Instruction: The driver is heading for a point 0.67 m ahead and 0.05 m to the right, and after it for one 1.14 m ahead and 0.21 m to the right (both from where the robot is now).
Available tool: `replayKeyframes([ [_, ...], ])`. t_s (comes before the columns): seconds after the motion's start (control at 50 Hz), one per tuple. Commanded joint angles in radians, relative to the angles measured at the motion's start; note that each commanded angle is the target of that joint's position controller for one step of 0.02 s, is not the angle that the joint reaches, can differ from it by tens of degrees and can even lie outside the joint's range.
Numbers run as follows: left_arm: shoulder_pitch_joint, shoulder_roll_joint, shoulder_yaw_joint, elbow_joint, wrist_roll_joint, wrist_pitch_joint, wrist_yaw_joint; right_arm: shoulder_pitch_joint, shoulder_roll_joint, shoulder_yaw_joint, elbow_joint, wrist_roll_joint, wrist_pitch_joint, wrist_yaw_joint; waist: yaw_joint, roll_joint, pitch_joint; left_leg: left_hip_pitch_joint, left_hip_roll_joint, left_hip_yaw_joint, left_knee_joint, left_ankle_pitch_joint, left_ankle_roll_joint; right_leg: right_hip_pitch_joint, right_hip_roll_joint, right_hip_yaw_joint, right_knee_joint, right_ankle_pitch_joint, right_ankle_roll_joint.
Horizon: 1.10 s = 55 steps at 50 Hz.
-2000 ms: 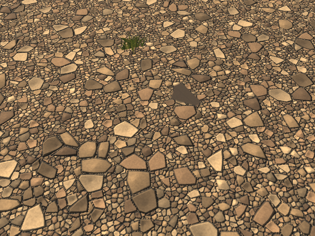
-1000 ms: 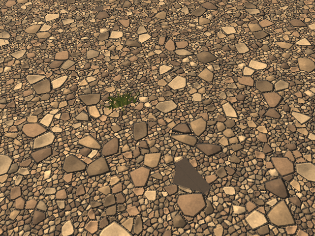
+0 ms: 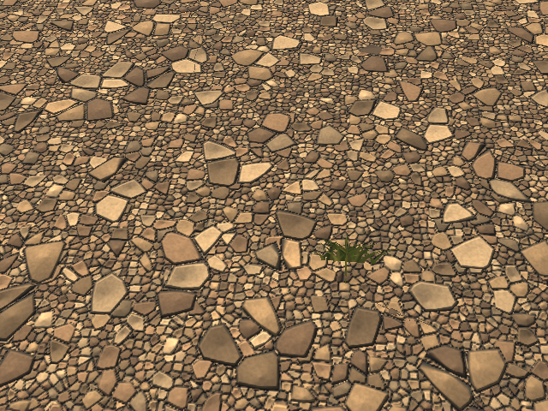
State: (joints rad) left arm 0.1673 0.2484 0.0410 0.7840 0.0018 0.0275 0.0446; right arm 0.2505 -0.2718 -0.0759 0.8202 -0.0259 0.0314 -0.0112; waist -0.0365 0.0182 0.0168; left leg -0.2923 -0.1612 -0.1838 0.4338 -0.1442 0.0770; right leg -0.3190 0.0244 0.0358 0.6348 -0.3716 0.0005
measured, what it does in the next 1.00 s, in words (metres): walks ahead: right foot, then left foot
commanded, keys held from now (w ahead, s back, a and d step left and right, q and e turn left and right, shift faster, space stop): no key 0.10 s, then w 0.90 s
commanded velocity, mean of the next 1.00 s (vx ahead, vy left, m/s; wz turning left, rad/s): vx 0.34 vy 0.00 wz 0.06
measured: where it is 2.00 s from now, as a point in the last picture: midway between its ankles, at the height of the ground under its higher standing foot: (290, 283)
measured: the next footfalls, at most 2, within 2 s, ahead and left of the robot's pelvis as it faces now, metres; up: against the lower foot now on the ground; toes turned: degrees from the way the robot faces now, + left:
right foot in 0.04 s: +0.04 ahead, -0.12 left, +0.00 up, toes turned +3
left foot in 0.48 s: +0.12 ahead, +0.10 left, +0.00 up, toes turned +2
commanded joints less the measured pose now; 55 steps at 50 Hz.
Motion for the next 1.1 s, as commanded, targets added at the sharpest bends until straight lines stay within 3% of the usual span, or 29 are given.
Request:
replayKeyframes([
  [0.02, 0.105, 0.084, 0.013, -0.031, 0.008, -0.027, 0.010, 0.006, -0.101, -0.013, -0.045, 0.015, -0.001, -0.008, 0.050, 0.041, -0.063, 0.023, 0.228, -0.246, -0.007, 0.132, 0.044, 0.192, -0.044, 0.041, -0.340, 0.163, -0.038],
  [0.04, 0.068, 0.141, 0.016, -0.052, 0.027, -0.033, 0.015, 0.060, -0.033, 0.006, -0.049, 0.018, -0.005, -0.008, 0.005, -0.152, -0.079, -0.051, 0.129, -0.123, 0.142, -0.152, -0.014, 0.255, -0.256, 0.264, -0.431, 0.199, -0.085],
  [0.06, -0.007, 0.185, 0.016, -0.078, 0.031, -0.032, 0.006, 0.050, -0.069, -0.003, -0.053, 0.021, -0.006, -0.014, -0.005, -0.219, -0.021, -0.125, -0.003, 0.034, 0.225, -0.380, -0.041, 0.150, -0.402, 0.413, -0.418, 0.476, -0.204],
  [0.08, 0.018, 0.155, 0.014, -0.065, 0.026, -0.037, -0.001, 0.036, -0.111, -0.013, -0.041, 0.004, -0.002, -0.013, 0.013, -0.162, -0.028, -0.054, 0.051, 0.039, 0.371, -0.412, -0.055, 0.088, -0.408, 0.383, -0.391, 0.553, -0.271],
  [0.1, -0.010, 0.110, -0.001, -0.061, 0.017, -0.043, -0.006, 0.034, -0.106, -0.015, -0.026, 0.011, 0.001, -0.008, -0.005, -0.122, -0.015, -0.039, 0.064, 0.034, 0.411, -0.361, -0.064, 0.081, -0.344, 0.304, -0.386, 0.553, -0.255],
  [0.12, -0.014, 0.092, -0.006, -0.055, 0.020, -0.045, -0.011, 0.044, -0.088, -0.009, -0.011, 0.010, 0.003, -0.003, -0.011, -0.122, -0.022, -0.035, 0.074, 0.043, 0.407, -0.309, -0.074, 0.099, -0.276, 0.236, -0.403, 0.402, -0.208],
  [0.16, 0.064, 0.128, 0.009, -0.019, 0.021, -0.042, -0.015, 0.032, -0.089, -0.004, 0.003, -0.013, 0.002, 0.014, 0.026, -0.201, 0.007, -0.144, 0.078, 0.094, 0.428, -0.263, -0.083, 0.212, -0.211, 0.230, -0.443, 0.129, -0.176],
  [0.2, 0.132, 0.140, 0.020, 0.011, 0.013, -0.041, -0.022, -0.031, -0.092, -0.002, -0.003, -0.016, -0.008, 0.026, 0.060, -0.171, 0.046, -0.247, 0.101, 0.128, 0.420, -0.250, -0.094, 0.294, -0.218, 0.271, -0.479, -0.013, -0.191],
  [0.34, 0.223, 0.148, 0.043, 0.080, 0.020, -0.076, -0.034, -0.171, -0.049, 0.019, -0.026, -0.005, -0.051, 0.040, 0.106, -0.153, 0.039, -0.218, 0.153, 0.201, 0.244, -0.238, -0.083, 0.338, -0.237, 0.259, -0.488, 0.030, -0.230],
  [0.4, 0.224, 0.152, 0.049, 0.093, 0.020, -0.078, -0.043, -0.178, -0.047, 0.024, -0.031, 0.000, -0.062, 0.038, 0.094, -0.155, 0.045, -0.115, 0.150, 0.225, 0.149, -0.228, -0.049, 0.258, -0.246, 0.247, -0.479, 0.038, -0.233],
  [0.46, 0.173, 0.153, 0.051, 0.094, 0.004, -0.074, -0.050, -0.037, -0.039, 0.025, 0.019, -0.003, -0.077, 0.026, 0.001, -0.111, 0.037, 0.214, 0.120, 0.261, -0.048, -0.069, -0.014, 0.043, -0.206, 0.177, -0.377, 0.093, -0.188],
  [0.48, 0.163, 0.123, 0.042, 0.088, 0.006, -0.079, -0.049, 0.065, -0.071, 0.014, 0.056, -0.006, -0.086, 0.015, -0.040, -0.057, -0.003, 0.399, 0.152, 0.203, -0.066, -0.095, -0.005, -0.076, -0.168, 0.136, -0.282, 0.083, -0.158],
  [0.5, 0.120, 0.053, 0.019, 0.053, 0.008, -0.085, -0.052, 0.194, -0.152, -0.004, 0.077, -0.021, -0.097, 0.002, -0.103, 0.121, -0.060, 0.538, 0.370, -0.069, -0.191, -0.327, 0.030, -0.205, -0.073, 0.022, -0.009, -0.011, -0.111],
  [0.52, 0.100, 0.041, 0.015, 0.015, 0.009, -0.089, -0.051, 0.254, -0.273, -0.034, 0.093, -0.005, -0.092, 0.002, -0.108, 0.276, -0.028, 0.525, 0.560, -0.428, -0.330, -0.569, 0.136, -0.407, 0.035, -0.081, 0.219, -0.182, -0.092],
  [0.54, 0.096, 0.135, 0.039, 0.030, 0.028, -0.080, -0.049, 0.186, -0.201, -0.019, 0.084, -0.004, -0.087, 0.006, -0.059, 0.112, 0.066, 0.420, 0.553, -0.399, -0.312, -0.595, 0.166, -0.438, -0.038, -0.012, 0.358, -0.155, -0.107],
  [0.58, 0.132, 0.104, 0.035, 0.062, 0.023, -0.083, -0.074, 0.057, -0.100, 0.010, 0.046, 0.002, -0.097, 0.019, 0.015, 0.061, 0.106, 0.318, 0.441, -0.220, -0.328, -0.405, 0.124, -0.397, -0.092, 0.009, 0.380, 0.011, -0.097],
  [0.62, 0.123, 0.096, 0.033, 0.072, 0.036, -0.078, -0.086, 0.056, -0.080, 0.019, 0.054, 0.005, -0.113, 0.015, 0.032, 0.068, 0.083, 0.307, 0.378, -0.088, -0.341, -0.160, 0.104, -0.363, -0.112, -0.021, 0.376, 0.101, -0.066],
  [0.74, -0.066, 0.060, 0.019, 0.000, 0.037, -0.064, -0.094, 0.172, -0.070, 0.028, 0.127, 0.017, -0.127, 0.015, 0.016, 0.056, 0.093, 0.302, 0.335, 0.072, -0.325, 0.284, 0.123, -0.421, -0.113, -0.087, 0.271, 0.239, -0.004],
  [0.8, -0.168, 0.038, 0.003, -0.039, 0.029, -0.064, -0.096, 0.197, -0.076, 0.030, 0.148, 0.014, -0.128, 0.013, -0.001, 0.067, 0.107, 0.275, 0.324, 0.115, -0.324, 0.365, 0.113, -0.341, -0.090, -0.116, 0.103, 0.317, -0.014],
  [0.86, -0.210, 0.049, 0.001, -0.061, 0.025, -0.065, -0.090, 0.218, -0.095, 0.028, 0.170, 0.012, -0.128, 0.006, 0.000, 0.064, 0.113, 0.325, 0.359, 0.120, -0.312, 0.449, 0.105, -0.270, -0.064, -0.127, -0.011, 0.325, -0.055],
  [0.9, -0.166, 0.065, 0.008, -0.053, 0.026, -0.069, -0.079, 0.198, -0.109, 0.026, 0.177, 0.010, -0.127, 0.000, 0.034, 0.065, 0.084, 0.373, 0.374, 0.138, -0.230, 0.657, 0.087, -0.182, -0.031, -0.136, -0.050, 0.274, -0.093],
  [0.94, 0.038, 0.102, 0.027, 0.013, 0.028, -0.079, -0.061, 0.178, -0.127, 0.021, 0.181, 0.004, -0.119, -0.003, 0.125, 0.065, -0.036, 0.389, 0.355, 0.168, 0.032, 0.871, 0.058, 0.049, 0.028, -0.148, -0.102, 0.219, -0.132],
  [0.96, 0.206, 0.134, 0.042, 0.067, 0.040, -0.089, -0.049, 0.176, -0.121, 0.023, 0.178, 0.007, -0.115, -0.003, 0.192, 0.038, -0.128, 0.273, 0.317, 0.194, 0.255, 0.739, 0.042, 0.283, -0.007, -0.111, -0.142, 0.236, -0.159],
  [0.98, 0.340, 0.236, 0.067, 0.087, 0.066, -0.095, -0.037, 0.234, -0.043, 0.043, 0.144, 0.026, -0.115, 0.004, 0.195, -0.118, -0.269, 0.010, 0.228, 0.242, 0.603, 0.305, 0.017, 0.562, -0.280, 0.223, -0.167, 0.079, -0.226],
  [1.0, 0.328, 0.271, 0.073, 0.089, 0.053, -0.088, -0.049, 0.324, -0.005, 0.042, 0.154, 0.034, -0.113, 0.009, 0.138, -0.250, -0.344, -0.235, 0.058, 0.170, 0.864, -0.405, 0.004, 0.658, -0.461, 0.671, -0.326, 0.061, -0.327],
  [1.02, 0.219, 0.219, 0.066, 0.083, 0.016, -0.083, -0.054, 0.223, -0.084, 0.021, 0.143, 0.012, -0.109, 0.008, 0.108, -0.120, -0.203, -0.304, 0.134, 0.089, 0.910, -0.314, 0.023, 0.519, -0.402, 0.604, -0.366, -0.039, -0.297],
  [1.04, 0.121, 0.146, 0.046, 0.067, 0.009, -0.086, -0.057, 0.153, -0.082, 0.020, 0.121, 0.010, -0.115, 0.015, 0.077, -0.073, -0.066, -0.311, 0.181, 0.109, 0.860, -0.214, 0.027, 0.357, -0.368, 0.444, -0.398, -0.019, -0.270],
  [1.06, 0.080, 0.101, 0.033, 0.067, 0.014, -0.094, -0.060, 0.123, -0.057, 0.025, 0.118, 0.010, -0.116, 0.019, 0.055, -0.047, -0.010, -0.278, 0.217, 0.120, 0.800, -0.161, 0.027, 0.254, -0.317, 0.340, -0.437, 0.064, -0.243],
  [1.1, 0.078, 0.063, 0.020, 0.092, 0.012, -0.108, -0.056, 0.149, -0.028, 0.030, 0.132, -0.011, -0.093, 0.029, 0.008, -0.075, 0.015, -0.188, 0.249, 0.132, 0.726, -0.129, 0.007, 0.139, -0.249, 0.201, -0.475, 0.206, -0.205],
])
Velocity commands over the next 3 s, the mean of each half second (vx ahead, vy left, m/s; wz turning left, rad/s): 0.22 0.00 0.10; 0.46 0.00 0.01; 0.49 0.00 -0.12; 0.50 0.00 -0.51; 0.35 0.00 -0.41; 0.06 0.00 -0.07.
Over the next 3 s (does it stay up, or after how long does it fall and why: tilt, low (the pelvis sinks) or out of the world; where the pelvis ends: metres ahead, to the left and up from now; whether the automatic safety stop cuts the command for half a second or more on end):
stays up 1.11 -0.19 0.00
